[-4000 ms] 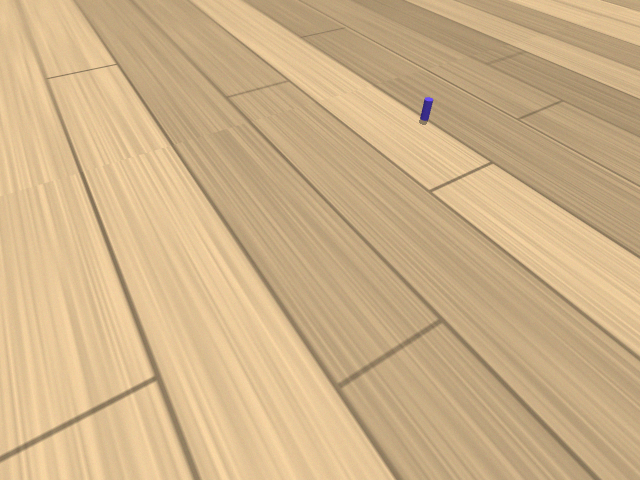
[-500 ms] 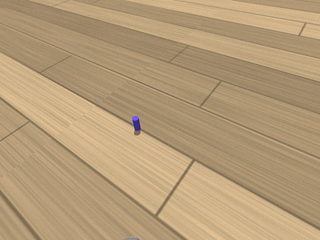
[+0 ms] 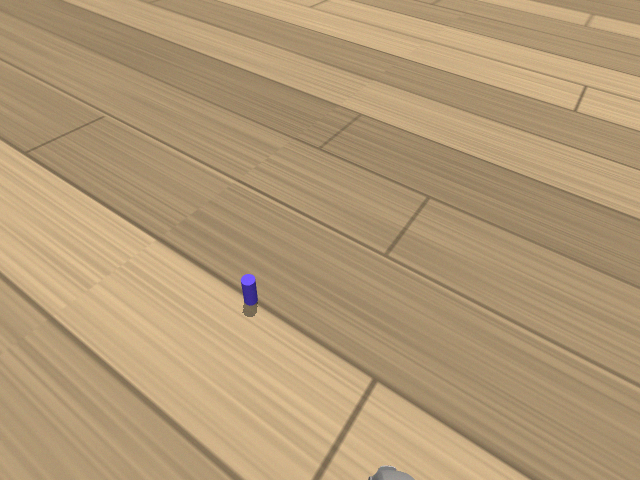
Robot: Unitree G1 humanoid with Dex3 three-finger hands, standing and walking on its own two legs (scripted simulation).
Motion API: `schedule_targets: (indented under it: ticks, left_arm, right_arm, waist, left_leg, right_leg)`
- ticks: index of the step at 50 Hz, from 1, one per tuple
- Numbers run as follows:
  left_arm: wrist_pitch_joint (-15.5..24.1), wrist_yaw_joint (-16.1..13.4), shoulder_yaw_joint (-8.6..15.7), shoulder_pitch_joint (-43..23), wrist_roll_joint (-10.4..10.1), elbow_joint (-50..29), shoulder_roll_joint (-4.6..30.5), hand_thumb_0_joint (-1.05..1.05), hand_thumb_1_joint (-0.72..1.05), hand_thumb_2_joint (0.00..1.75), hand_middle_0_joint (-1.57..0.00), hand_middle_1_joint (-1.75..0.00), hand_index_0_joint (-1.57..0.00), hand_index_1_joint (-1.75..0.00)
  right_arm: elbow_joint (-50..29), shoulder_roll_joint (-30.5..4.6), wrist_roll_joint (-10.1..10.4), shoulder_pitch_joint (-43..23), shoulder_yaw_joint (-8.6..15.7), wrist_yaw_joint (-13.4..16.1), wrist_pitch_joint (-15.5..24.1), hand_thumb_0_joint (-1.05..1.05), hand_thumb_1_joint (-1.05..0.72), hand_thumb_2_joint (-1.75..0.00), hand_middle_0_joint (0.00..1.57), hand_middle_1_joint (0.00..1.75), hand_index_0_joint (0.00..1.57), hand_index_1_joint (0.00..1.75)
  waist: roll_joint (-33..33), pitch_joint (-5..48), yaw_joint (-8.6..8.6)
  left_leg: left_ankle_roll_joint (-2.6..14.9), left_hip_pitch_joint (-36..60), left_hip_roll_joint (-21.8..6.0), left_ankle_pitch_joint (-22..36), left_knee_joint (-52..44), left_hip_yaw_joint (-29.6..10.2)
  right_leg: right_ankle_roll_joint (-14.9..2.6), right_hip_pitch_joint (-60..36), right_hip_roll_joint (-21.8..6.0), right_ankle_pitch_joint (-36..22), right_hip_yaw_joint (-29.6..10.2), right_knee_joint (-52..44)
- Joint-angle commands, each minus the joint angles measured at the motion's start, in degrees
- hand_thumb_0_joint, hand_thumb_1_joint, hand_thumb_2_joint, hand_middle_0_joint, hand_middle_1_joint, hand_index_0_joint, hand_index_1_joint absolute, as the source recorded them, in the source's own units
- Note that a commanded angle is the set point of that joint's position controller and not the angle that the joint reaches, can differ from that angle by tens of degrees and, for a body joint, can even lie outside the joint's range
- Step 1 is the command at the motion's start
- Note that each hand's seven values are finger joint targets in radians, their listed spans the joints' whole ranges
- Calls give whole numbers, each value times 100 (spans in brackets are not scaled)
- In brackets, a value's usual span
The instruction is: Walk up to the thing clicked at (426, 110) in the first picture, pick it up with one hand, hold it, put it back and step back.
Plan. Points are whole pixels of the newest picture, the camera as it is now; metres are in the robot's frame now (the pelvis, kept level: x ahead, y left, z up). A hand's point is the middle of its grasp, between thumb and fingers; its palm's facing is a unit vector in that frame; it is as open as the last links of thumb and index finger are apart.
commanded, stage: walk up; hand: left
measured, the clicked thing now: (249, 290) +0.89 +0.22 -0.71
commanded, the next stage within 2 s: none
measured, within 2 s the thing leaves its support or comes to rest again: neither
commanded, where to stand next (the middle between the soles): +0.51 -0.01 m, yaw +1 degrees
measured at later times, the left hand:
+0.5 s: hand (139, 440) +0.23 +0.26 -0.14, palm faces +0.01 -0.92 -0.39, open 7.4 cm
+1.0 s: hand (169, 312) +0.44 +0.27 -0.14, palm faces -0.08 -0.91 -0.41, open 7.4 cm
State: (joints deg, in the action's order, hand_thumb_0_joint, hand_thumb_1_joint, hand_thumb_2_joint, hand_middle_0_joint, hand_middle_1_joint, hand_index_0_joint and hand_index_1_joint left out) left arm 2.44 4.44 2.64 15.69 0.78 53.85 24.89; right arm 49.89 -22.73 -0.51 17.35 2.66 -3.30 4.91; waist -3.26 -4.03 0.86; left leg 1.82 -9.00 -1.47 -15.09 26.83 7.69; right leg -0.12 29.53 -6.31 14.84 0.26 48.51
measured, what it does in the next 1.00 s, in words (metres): walks ahead: right foot, then left foot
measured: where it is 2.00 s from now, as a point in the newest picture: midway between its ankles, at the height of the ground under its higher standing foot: (309, 417)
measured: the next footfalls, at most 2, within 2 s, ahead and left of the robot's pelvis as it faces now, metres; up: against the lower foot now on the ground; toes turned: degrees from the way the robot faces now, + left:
right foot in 0.16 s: +0.22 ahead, -0.16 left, +0.00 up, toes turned -5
left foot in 0.56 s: +0.36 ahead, +0.12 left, +0.00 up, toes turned +7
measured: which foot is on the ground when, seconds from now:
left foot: down 0.00-0.18, up 0.20-0.54, down 0.56-1.00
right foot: up 0.00-0.14, down 0.16-0.58, up 0.60-0.96, down 0.98-1.00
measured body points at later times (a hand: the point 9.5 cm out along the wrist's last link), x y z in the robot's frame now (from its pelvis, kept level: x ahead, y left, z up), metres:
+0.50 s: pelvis +0.19 -0.02 +0.00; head +0.21 -0.03 +0.45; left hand +0.22 +0.30 -0.11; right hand +0.28 -0.34 -0.12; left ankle +0.31 +0.12 -0.71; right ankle +0.18 -0.16 -0.74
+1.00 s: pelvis +0.36 -0.01 -0.02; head +0.37 -0.03 +0.43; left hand +0.44 +0.31 -0.11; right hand +0.37 -0.34 -0.14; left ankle +0.32 +0.12 -0.74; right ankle +0.46 -0.14 -0.74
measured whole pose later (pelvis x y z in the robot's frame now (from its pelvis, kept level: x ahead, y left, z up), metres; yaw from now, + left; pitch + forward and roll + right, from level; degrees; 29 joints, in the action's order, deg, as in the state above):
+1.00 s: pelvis +0.36 -0.01 -0.02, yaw +0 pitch -3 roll +1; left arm 4.2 3.2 3.2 15.0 1.1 52.5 24.1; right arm 49.7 -24.6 -0.5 21.4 2.9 -3.0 2.2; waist 0.9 -4.5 2.3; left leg 0.2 -9.5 -3.2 -23.2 35.9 6.3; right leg -0.8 21.9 -3.3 8.6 2.3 33.1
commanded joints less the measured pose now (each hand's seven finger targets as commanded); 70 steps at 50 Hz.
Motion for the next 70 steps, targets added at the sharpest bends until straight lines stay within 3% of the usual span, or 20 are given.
schedule_targets:
  ticks: [1, 7, 9, 10, 15, 22, 27, 28, 29, 30, 35, 41, 48, 49, 51, 56, 62, 65, 67, 70]
  left_arm:
    - [171, 7, 319, -373, -31, -492, 996, 0, 90, 90, -20, -30, -20, -30]
    - [336, -161, 489, 679, -8, -131, 1200, 0, 90, 90, -20, -30, -20, -30]
    - [396, -285, 683, 1200, -41, -191, 2114, 0, 90, 90, -20, -30, -20, -30]
    - [369, -297, 618, 957, -103, -325, 1953, 0, 90, 90, -20, -30, -20, -30]
    - [391, -342, 431, 96, -103, -641, 1363, 0, 90, 90, -20, -30, -20, -30]
    - [400, -303, 492, 218, -24, -839, 1495, 0, 90, 90, -20, -30, -20, -30]
    - [320, -293, 351, -189, 18, -915, 1336, 0, 90, 90, -20, -30, -20, -30]
    - [301, -291, 243, 16, 25, -920, 1015, 0, 90, 90, -20, -30, -20, -30]
    - [274, -265, 112, 292, -66, -929, 484, 0, 90, 90, -20, -30, -20, -30]
    - [219, -378, 234, 348, -70, -812, 1085, 0, 90, 90, -20, -30, -20, -30]
    - [173, -293, 281, 640, -90, -342, 1224, 0, 90, 90, -20, -30, -20, -30]
    - [131, -137, 290, 16, -5, -557, 1016, 0, 90, 90, -20, -30, -20, -30]
    - [313, -262, 378, 389, 1, -313, 983, 0, 90, 90, -20, -30, -20, -30]
    - [352, -337, 457, 787, 19, -230, 1197, 0, 90, 90, -20, -30, -20, -30]
    - [349, -430, 555, 836, -41, -378, 1896, 0, 90, 90, -20, -30, -20, -30]
    - [270, -506, 352, -3, -55, -647, 1393, 0, 90, 90, -20, -30, -20, -30]
    - [140, -534, 231, -576, -25, -641, 1304, 0, 90, 90, -20, -30, -20, -30]
    - [14, -526, 90, -731, -110, -584, 1064, 0, 90, 90, -20, -30, -20, -30]
    - [-87, -530, 17, -443, -214, -444, 786, 0, 90, 90, -20, -30, -20, -30]
    - [-92, -523, 61, -382, -136, 40, 892, 0, 90, 90, -20, -30, -20, -30]
  right_arm:
    - [-462, -1741, 31, -163, 519, 95, 137, 0, -90, -90, 20, 30, 20, 30]
    - [-507, -1312, 16, -11, 344, 105, 13, 0, -90, -90, 20, 30, 20, 30]
    - [-607, -1147, 71, 139, 247, 139, -11, 0, -90, -90, 20, 30, 20, 30]
    - [-492, -1514, 25, -188, 333, 195, -64, 0, -90, -90, 20, 30, 20, 30]
    - [-50, -1257, 54, 400, 339, 68, -169, 0, -90, -90, 20, 30, 20, 30]
    - [-316, -1124, -70, -439, 405, -117, -156, 0, -90, -90, 20, 30, 20, 30]
    - [-1, -1363, -85, 475, 579, -59, -55, 0, -90, -90, 20, 30, 20, 30]
    - [132, -1635, -90, 1065, 672, 29, -10, 0, -90, -90, 20, 30, 20, 30]
    - [4, -2079, -147, 1105, 738, 103, 39, 0, -90, -90, 20, 30, 20, 30]
    - [-198, -2292, 31, 870, 749, 101, 39, 0, -90, -90, 20, 30, 20, 30]
    - [-354, -1599, 41, 53, 498, 168, 85, 0, -90, -90, 20, 30, 20, 30]
    - [-467, -1711, 19, 174, 519, 139, 78, 0, -90, -90, 20, 30, 20, 30]
    - [-597, -1371, 25, 0, 342, 119, -111, 0, -90, -90, 20, 30, 20, 30]
    - [-605, -1086, 52, 187, 227, 137, -111, 0, -90, -90, 20, 30, 20, 30]
    - [-542, -1169, 38, 256, 212, 237, -217, 0, -90, -90, 20, 30, 20, 30]
    - [-68, -1216, 50, 533, 280, 265, -334, 0, -90, -90, 20, 30, 20, 30]
    - [214, -977, 35, 132, 239, 279, -395, 0, -90, -90, 20, 30, 20, 30]
    - [306, -1199, -27, -42, 300, 336, -317, 0, -90, -90, 20, 30, 20, 30]
    - [115, -1748, 7, -712, 326, 346, -252, 0, -90, -90, 20, 30, 20, 30]
    - [235, -1395, 35, -1288, 141, 325, -315, 0, -90, -90, 20, 30, 20, 30]
  waist:
    - [1073, -184, 17]
    - [-72, 733, -589]
    - [-1437, 849, -750]
    - [-524, 591, -695]
    - [-644, 290, -141]
    - [-511, 63, -365]
    - [211, 379, 387]
    - [1236, 690, 663]
    - [2536, 499, 527]
    - [1787, 380, 435]
    - [1260, 44, -36]
    - [1213, -95, 94]
    - [544, 270, -291]
    - [-188, 574, -499]
    - [-944, 580, -525]
    - [-654, 382, -106]
    - [-732, 586, -45]
    - [-163, 568, 83]
    - [1196, 577, -240]
    - [930, 444, -364]
  left_leg:
    - [1015, -496, -1418, -823, -1491, -1191]
    - [542, -941, -766, 701, 1311, -415]
    - [55, -3064, 314, -1499, 3805, -419]
    - [46, -3056, -67, -1420, 4158, -1008]
    - [-86, -2211, -353, -347, 3173, -987]
    - [-191, -1847, -433, 308, 1263, -607]
    - [-15, 494, -112, 238, 776, -338]
    - [174, 1242, -337, -771, 112, -988]
    - [554, 1401, -1644, -1727, -959, -3536]
    - [1140, 908, -2387, -2173, -1552, -4816]
    - [926, -145, -1477, -323, -1198, -2067]
    - [1169, -253, -1465, -674, -1402, -1664]
    - [680, -1100, -966, 319, 331, -873]
    - [503, -1413, -647, 237, 1375, -597]
    - [44, -2639, 165, -1750, 3367, -678]
    - [-63, -2107, -273, -1050, 3065, -1034]
    - [-153, -662, -111, -113, 1402, -562]
    - [11, -58, -147, 555, 583, -800]
    - [702, -943, -1514, -40, -485, -2814]
    - [492, -1557, -1007, -533, -283, -1986]
  right_leg:
    - [-36, -261, -93, -610, 89, -986]
    - [-240, -2908, 400, -152, 303, -2076]
    - [-1219, -3867, -1872, 1044, -3775, -3545]
    - [-1531, -3333, -1940, 726, -3634, -3381]
    - [-1150, -2078, -847, -671, -880, -3208]
    - [-1234, -1708, -921, 660, -595, -3323]
    - [-861, -368, -684, 848, -164, -1945]
    - [-645, -11, -263, 177, 229, -223]
    - [-214, 1125, 697, 1373, 379, 1493]
    - [-292, 1284, 661, 1629, -185, 1934]
    - [-153, 375, 4, 412, -367, 1110]
    - [-21, 161, -42, 68, 50, -241]
    - [-112, -2199, 544, -515, 386, -1878]
    - [-222, -2894, 294, -146, -106, -2267]
    - [-1360, -3016, -1846, -6, -3465, -3240]
    - [-1236, -1980, -992, -1148, -1267, -2763]
    - [-1087, -886, -850, -1629, -559, -2086]
    - [-660, -261, -612, -650, -484, -1544]
    - [-158, -711, 413, 920, 146, -658]
    - [-184, -1604, 312, 712, -23, -1388]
